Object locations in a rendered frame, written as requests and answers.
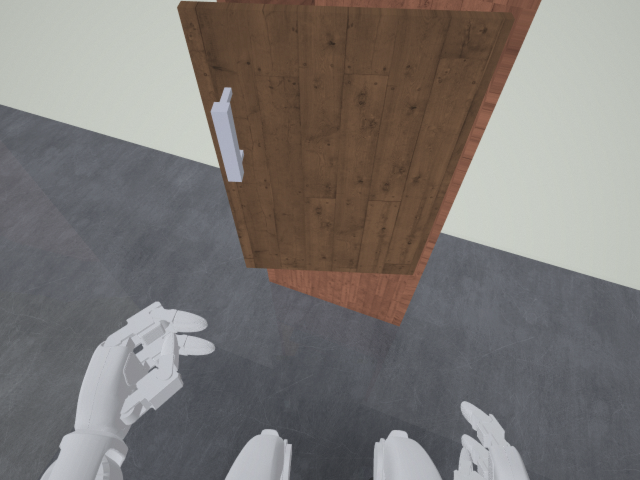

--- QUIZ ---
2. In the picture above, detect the robot right hand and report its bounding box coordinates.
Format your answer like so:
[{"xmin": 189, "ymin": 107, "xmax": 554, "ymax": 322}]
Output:
[{"xmin": 454, "ymin": 401, "xmax": 530, "ymax": 480}]

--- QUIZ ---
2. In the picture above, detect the robot left hand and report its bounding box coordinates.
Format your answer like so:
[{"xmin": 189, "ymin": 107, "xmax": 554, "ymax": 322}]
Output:
[{"xmin": 74, "ymin": 302, "xmax": 215, "ymax": 440}]

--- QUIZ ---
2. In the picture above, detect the cupboard door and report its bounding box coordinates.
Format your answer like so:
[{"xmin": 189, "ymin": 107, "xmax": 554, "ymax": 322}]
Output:
[{"xmin": 177, "ymin": 1, "xmax": 515, "ymax": 275}]

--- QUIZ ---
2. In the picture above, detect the right robot thigh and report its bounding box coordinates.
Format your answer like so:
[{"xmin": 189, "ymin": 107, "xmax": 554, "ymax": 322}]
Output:
[{"xmin": 373, "ymin": 436, "xmax": 442, "ymax": 480}]

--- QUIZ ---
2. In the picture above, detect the robot left forearm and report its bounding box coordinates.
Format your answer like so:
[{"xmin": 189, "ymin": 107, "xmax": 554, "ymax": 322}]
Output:
[{"xmin": 40, "ymin": 430, "xmax": 128, "ymax": 480}]

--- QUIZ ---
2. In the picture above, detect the handle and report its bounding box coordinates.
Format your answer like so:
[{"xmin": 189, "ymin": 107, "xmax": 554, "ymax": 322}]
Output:
[{"xmin": 211, "ymin": 87, "xmax": 244, "ymax": 182}]

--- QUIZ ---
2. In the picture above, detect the robot right shin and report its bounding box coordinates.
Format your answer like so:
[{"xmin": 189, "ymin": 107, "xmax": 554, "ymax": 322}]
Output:
[{"xmin": 387, "ymin": 430, "xmax": 408, "ymax": 438}]

